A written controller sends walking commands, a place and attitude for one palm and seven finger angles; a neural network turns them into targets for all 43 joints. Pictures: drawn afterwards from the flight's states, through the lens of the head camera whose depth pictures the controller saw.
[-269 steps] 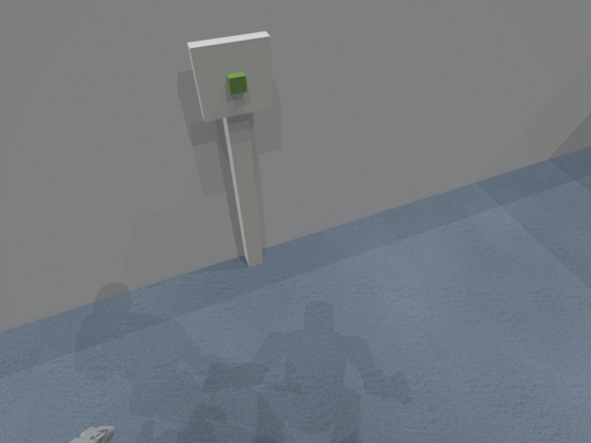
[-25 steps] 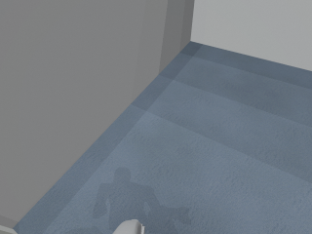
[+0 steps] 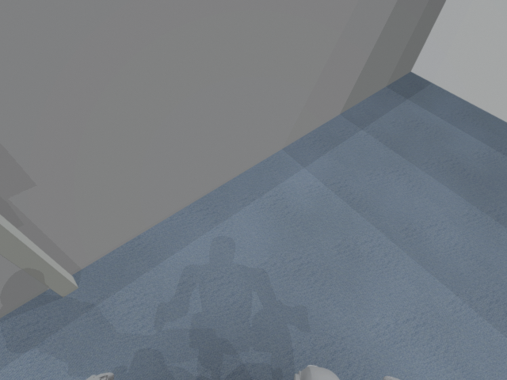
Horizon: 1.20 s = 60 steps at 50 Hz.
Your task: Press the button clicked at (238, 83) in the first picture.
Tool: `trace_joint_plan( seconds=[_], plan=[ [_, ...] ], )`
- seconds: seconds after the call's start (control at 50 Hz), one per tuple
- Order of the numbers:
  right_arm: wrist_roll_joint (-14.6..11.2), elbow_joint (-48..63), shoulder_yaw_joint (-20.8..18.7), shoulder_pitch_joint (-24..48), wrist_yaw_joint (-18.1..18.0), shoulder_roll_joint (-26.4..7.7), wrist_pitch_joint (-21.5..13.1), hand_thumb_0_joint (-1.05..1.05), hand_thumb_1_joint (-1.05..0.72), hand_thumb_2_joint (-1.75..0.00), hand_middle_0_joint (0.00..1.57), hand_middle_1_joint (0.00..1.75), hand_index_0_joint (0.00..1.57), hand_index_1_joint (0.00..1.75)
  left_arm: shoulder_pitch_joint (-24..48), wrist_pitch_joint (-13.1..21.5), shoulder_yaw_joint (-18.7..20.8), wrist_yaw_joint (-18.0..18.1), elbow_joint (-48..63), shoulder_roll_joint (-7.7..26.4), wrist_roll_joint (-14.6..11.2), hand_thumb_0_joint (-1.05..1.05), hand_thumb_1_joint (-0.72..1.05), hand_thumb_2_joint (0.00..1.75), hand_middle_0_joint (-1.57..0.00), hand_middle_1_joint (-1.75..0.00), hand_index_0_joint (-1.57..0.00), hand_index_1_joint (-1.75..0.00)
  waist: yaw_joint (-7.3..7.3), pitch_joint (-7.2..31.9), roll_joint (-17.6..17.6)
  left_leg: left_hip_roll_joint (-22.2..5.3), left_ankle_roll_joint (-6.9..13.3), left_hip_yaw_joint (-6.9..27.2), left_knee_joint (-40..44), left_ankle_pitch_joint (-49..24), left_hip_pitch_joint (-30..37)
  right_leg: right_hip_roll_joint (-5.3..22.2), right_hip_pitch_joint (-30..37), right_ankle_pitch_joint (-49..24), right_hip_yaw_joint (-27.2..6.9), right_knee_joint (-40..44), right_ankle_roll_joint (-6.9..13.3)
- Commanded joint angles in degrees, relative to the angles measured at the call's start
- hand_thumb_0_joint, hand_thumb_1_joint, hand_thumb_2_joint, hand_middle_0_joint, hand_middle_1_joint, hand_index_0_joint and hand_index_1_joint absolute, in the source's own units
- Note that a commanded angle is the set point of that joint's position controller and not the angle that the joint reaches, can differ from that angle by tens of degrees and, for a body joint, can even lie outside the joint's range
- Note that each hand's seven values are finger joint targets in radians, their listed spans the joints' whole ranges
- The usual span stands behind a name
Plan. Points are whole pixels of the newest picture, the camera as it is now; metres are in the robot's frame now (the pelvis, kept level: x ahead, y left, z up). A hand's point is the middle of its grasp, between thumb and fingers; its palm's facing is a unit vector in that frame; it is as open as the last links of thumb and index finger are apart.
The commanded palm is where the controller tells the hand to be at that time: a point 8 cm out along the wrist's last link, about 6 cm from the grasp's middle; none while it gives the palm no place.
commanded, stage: turn to face it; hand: left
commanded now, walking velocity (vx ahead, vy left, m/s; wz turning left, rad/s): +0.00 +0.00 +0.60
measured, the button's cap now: out of the picture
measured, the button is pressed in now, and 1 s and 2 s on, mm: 0 0 0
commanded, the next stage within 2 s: take the last steps up to it in 1.12 s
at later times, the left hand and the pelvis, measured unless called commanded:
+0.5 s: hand out of the picture -0.01 +0.18 -0.16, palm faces +0.33 -0.91 -0.26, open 7.4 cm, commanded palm none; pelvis -0.01 -0.03 +0.00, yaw +19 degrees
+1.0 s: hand out of the picture -0.03 +0.21 -0.15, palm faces +0.55 -0.79 -0.28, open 7.4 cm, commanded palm none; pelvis -0.01 -0.02 +0.00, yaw +33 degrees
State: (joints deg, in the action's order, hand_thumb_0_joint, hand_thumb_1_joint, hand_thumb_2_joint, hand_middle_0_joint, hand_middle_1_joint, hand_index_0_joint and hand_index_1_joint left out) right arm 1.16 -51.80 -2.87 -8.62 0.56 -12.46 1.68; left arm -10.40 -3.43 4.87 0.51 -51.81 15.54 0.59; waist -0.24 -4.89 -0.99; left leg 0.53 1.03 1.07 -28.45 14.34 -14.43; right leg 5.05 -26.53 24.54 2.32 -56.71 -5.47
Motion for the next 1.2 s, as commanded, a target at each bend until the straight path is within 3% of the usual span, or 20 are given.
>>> trace_joint_plan(
  seconds=[0.0, 0.1, 0.12, 0.14, 0.16, 0.2, 0.24, 0.44, 0.52, 0.54, 0.56, 0.58, 0.68, 0.86, 0.96, 0.98, 1.02, 1.06, 1.1, 1.18],
  plan=[
    [0.3, 3.42, -4.01, -1.35, -0.78, -12.88, -0.49, 0.0, -0.9, -0.9, 0.2, 0.3, 0.2, 0.3, 1.75, 1.82, 0.41, 0.23, 6.19, 3.02, -0.06, 0.0, 0.9, 0.9, -0.2, -0.3, -0.2, -0.3, 1.9, 7.04, 10.37, -12.85, 8.5, 15.57, 6.9, -22.21, 5.43, -1.63, 1.31, 0.62, -0.87, 8.3, 0.23],
    [-0.32, 4.77, -4.31, 1.18, -0.45, -11.36, -0.06, 0.0, -0.9, -0.9, 0.2, 0.3, 0.2, 0.3, -5.39, 3.36, 0.81, 0.76, 5.4, 4.98, -0.28, 0.0, 0.9, 0.9, -0.2, -0.3, -0.2, -0.3, -1.94, 8.78, 5.99, -7.58, 3.83, 16.4, -1.8, -16.42, -5.39, -2.11, 20.67, -12.65, -1.06, 33.03, 1.49],
    [-0.85, 5.49, -3.73, -0.51, -0.1, -7.46, -0.2, 0.0, -0.9, -0.9, 0.2, 0.3, 0.2, 0.3, -7.2, 3.99, 1.78, 1.33, 5.47, 9.69, 0.61, 0.0, 0.9, 0.9, -0.2, -0.3, -0.2, -0.3, -2.57, 10.18, -7.49, -1.05, -0.37, 9.63, -12.61, -0.06, -16.08, 10.86, 29.68, -14.24, -13.43, 39.96, 5.1],
    [-0.46, 6.96, -3.59, -0.33, -0.03, -6.19, -0.15, 0.0, -0.9, -0.9, 0.2, 0.3, 0.2, 0.3, -6.71, 3.71, 2.07, 1.33, 6.2, 13.56, 0.96, 0.0, 0.9, 0.9, -0.2, -0.3, -0.2, -0.3, -2.71, 8.75, -16.57, 3.9, -3.41, 2.07, -25.91, 20.33, -20.87, 23.58, 25.93, -18.91, -23.32, 41.54, 11.81],
    [0.19, 6.06, -4.24, -0.01, -0.05, -8.76, 0.6, 0.0, -0.9, -0.9, 0.2, 0.3, 0.2, 0.3, -5.31, 3.9, 1.85, 1.56, 6.53, 11.53, 0.47, 0.0, 0.9, 0.9, -0.2, -0.3, -0.2, -0.3, -2.38, 7.84, -15.74, 0.75, -2.86, 5.49, -34.44, 19.45, -19.18, 22.86, 19.21, -15.7, -22.38, 42.59, 13.56],
    [0.14, 4.05, -4.28, -1.2, 0.71, -8.24, 1.36, 0.0, -0.9, -0.9, 0.2, 0.3, 0.2, 0.3, 1.77, 3.48, 0.81, 1.56, 8.19, 7.84, 0.43, 0.0, 0.9, 0.9, -0.2, -0.3, -0.2, -0.3, 1.19, 2.8, -8.22, -1.49, -3.47, 3.8, -42.39, 11.49, -19.07, 17.17, 13.63, -11.05, -13.63, 42.11, 12.41],
    [0.21, 2.59, -3.77, -2.24, 1.39, -6.98, 1.65, 0.0, -0.9, -0.9, 0.2, 0.3, 0.2, 0.3, 2.79, 4.03, -0.06, 1.4, 8.31, 5.73, 0.6, 0.0, 0.9, 0.9, -0.2, -0.3, -0.2, -0.3, 1.85, 1.89, -7.63, -2.13, -4.73, 0.96, -42.79, 6.73, -18.09, 13.34, 13.75, -17.87, -4.95, 40.02, 11.11],
    [-0.58, 4.22, -1.99, 4.26, 1.42, -5.0, 0.93, 0.0, -0.9, -0.9, 0.2, 0.3, 0.2, 0.3, -5.42, 3.29, 1.34, 1.2, 3.93, 9.8, 1.2, 0.0, 0.9, 0.9, -0.2, -0.3, -0.2, -0.3, -2.95, 6.24, -10.93, -2.42, -4.95, -6.65, -17.11, 11.85, -10.47, 16.96, 23.05, -34.02, 2.34, 33.62, 12.74],
    [-0.38, 3.33, -2.35, -1.33, 1.07, -7.1, -0.08, 0.0, -0.9, -0.9, 0.2, 0.3, 0.2, 0.3, -4.77, 2.51, 1.67, 0.8, 3.21, 9.38, 0.47, 0.0, 0.9, 0.9, -0.2, -0.3, -0.2, -0.3, 0.31, 9.22, -7.2, -1.93, -3.17, -7.68, 2.21, -1.24, 3.16, 15.24, 17.95, -31.47, 7.38, 22.8, 7.42],
    [-0.08, 2.7, -3.57, -4.94, 0.89, -12.03, -0.71, 0.0, -0.9, -0.9, 0.2, 0.3, 0.2, 0.3, -5.06, 2.23, 1.54, 0.5, 4.1, 7.45, 0.04, 0.0, 0.9, 0.9, -0.2, -0.3, -0.2, -0.3, 2.55, 11.94, 3.99, -9.62, 0.28, 2.61, 6.87, -12.44, 13.87, 11.34, 7.31, -20.32, 9.47, 11.88, 3.81],
    [-0.04, 2.4, -5.06, -8.73, 0.49, -18.23, -0.79, 0.0, -0.9, -0.9, 0.2, 0.3, 0.2, 0.3, -2.76, 2.12, 0.29, 0.08, 7.04, 3.34, -0.06, 0.0, 0.9, 0.9, -0.2, -0.3, -0.2, -0.3, 4.74, 11.3, 20.96, -24.0, 8.11, 20.54, 8.23, -34.46, 18.72, 3.77, -8.06, 13.36, 8.99, -0.13, -0.36],
    [-0.24, 0.31, -4.98, -11.95, -0.13, -17.77, -0.68, 0.0, -0.9, -0.9, 0.2, 0.3, 0.2, 0.3, 2.05, 1.35, 0.01, 0.73, 7.66, 4.59, 0.7, 0.0, 0.9, 0.9, -0.2, -0.3, -0.2, -0.3, 6.77, 11.49, 16.61, -24.67, 10.82, 20.6, 8.23, -30.82, 14.81, 3.43, -8.03, 13.81, 1.94, -6.87, 0.45],
    [-0.08, 3.61, -2.86, -0.03, -1.06, -11.75, -1.18, 0.0, -0.9, -0.9, 0.2, 0.3, 0.2, 0.3, -1.53, 1.5, 0.66, -0.11, 3.51, 4.14, 0.34, 0.0, 0.9, 0.9, -0.2, -0.3, -0.2, -0.3, 0.92, 6.64, 10.55, -13.91, 7.27, 9.72, 9.3, -21.38, 5.73, 2.4, -4.41, -1.57, -0.8, -7.56, 0.29],
    [0.28, 2.6, -3.24, -3.34, -1.0, -11.61, -0.59, 0.0, -0.9, -0.9, 0.2, 0.3, 0.2, 0.3, 1.37, 1.66, -0.09, 0.44, 5.14, 2.46, 0.11, 0.0, 0.9, 0.9, -0.2, -0.3, -0.2, -0.3, 2.51, 7.1, 9.5, -13.37, 9.11, 15.62, 8.78, -19.8, 6.98, -1.18, 0.2, 0.86, -0.77, 6.51, 0.66],
    [0.06, 3.06, -3.21, -1.04, -0.93, -10.53, -0.23, 0.0, -0.9, -0.9, 0.2, 0.3, 0.2, 0.3, -4.92, 2.71, -0.24, 0.91, 3.72, 1.92, -0.32, 0.0, 0.9, 0.9, -0.2, -0.3, -0.2, -0.3, -0.73, 8.77, 9.03, -10.63, 6.7, 15.96, 3.44, -20.61, 0.15, -3.56, 14.83, -8.21, 0.36, 26.19, 1.87],
    [-0.36, 3.08, -3.05, -1.19, -0.76, -9.06, -0.29, 0.0, -0.9, -0.9, 0.2, 0.3, 0.2, 0.3, -6.74, 3.27, 0.0, 1.12, 3.12, 3.32, -0.16, 0.0, 0.9, 0.9, -0.2, -0.3, -0.2, -0.3, -1.65, 9.25, 5.0, -7.85, 4.03, 14.33, -0.11, -14.74, -4.01, -1.62, 21.22, -13.39, -1.06, 34.35, 2.27],
    [-0.65, 5.04, -2.38, -1.37, -0.35, -4.47, -0.23, 0.0, -0.9, -0.9, 0.2, 0.3, 0.2, 0.3, -7.36, 3.86, 1.27, 1.44, 3.85, 11.68, 1.08, 0.0, 0.9, 0.9, -0.2, -0.3, -0.2, -0.3, -2.38, 7.47, -15.04, 3.42, -2.66, 1.8, -21.63, 18.47, -17.6, 22.02, 23.35, -21.23, -22.68, 41.72, 12.85],
    [-0.02, 2.99, -3.28, -1.03, -0.32, -6.6, 1.26, 0.0, -0.9, -0.9, 0.2, 0.3, 0.2, 0.3, -2.67, 3.77, 0.95, 1.61, 4.62, 8.7, 0.56, 0.0, 0.9, 0.9, -0.2, -0.3, -0.2, -0.3, -0.71, 3.48, -11.13, 0.36, -2.42, 4.77, -36.16, 15.48, -16.33, 18.7, 13.04, -12.79, -20.0, 43.67, 15.08],
    [0.06, 0.37, -3.15, -3.77, 0.29, -5.75, 1.45, 0.0, -0.9, -0.9, 0.2, 0.3, 0.2, 0.3, 1.08, 3.91, -0.11, 1.49, 4.9, 5.36, 0.44, 0.0, 0.9, 0.9, -0.2, -0.3, -0.2, -0.3, 1.84, 1.66, -5.58, -1.07, -3.18, 3.35, -39.98, 8.54, -16.35, 13.15, 12.25, -15.39, -10.58, 41.66, 12.71],
    [0.05, -1.12, -2.57, -3.33, 0.19, -4.74, 1.5, 0.0, -0.9, -0.9, 0.2, 0.3, 0.2, 0.3, -3.36, 4.41, -0.4, 1.45, 2.91, 4.27, 0.52, 0.0, 0.9, 0.9, -0.2, -0.3, -0.2, -0.3, -0.06, 2.41, -7.85, -1.73, -4.76, 1.13, -36.78, 6.42, -15.8, 11.85, 16.62, -21.61, -5.66, 40.66, 12.4]
  ],
)
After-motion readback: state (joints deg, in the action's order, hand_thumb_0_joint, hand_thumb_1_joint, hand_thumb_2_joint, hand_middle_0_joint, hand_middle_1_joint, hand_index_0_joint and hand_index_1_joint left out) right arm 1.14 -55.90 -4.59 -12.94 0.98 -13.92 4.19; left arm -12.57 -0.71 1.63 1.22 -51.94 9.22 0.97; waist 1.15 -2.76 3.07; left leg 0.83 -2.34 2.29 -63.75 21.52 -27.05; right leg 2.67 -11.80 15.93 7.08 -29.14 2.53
